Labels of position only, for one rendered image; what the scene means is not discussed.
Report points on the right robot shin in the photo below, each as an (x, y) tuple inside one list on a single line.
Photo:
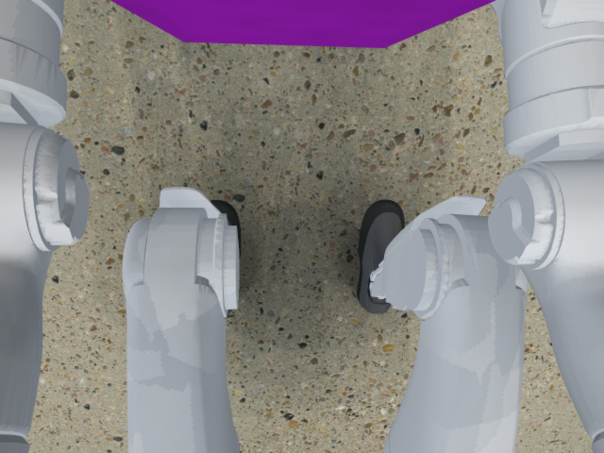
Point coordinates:
[(386, 278)]

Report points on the robot right forearm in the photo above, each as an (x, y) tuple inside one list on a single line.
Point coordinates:
[(553, 53)]

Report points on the carton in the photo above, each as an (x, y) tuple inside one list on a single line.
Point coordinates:
[(342, 23)]

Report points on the robot right upper arm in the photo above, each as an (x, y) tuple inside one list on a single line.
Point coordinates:
[(548, 218)]

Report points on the right robot foot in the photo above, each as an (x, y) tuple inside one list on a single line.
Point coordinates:
[(382, 221)]

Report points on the robot left forearm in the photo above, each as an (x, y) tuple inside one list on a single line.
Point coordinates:
[(33, 89)]

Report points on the robot left upper arm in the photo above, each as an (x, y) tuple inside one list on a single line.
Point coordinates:
[(44, 203)]

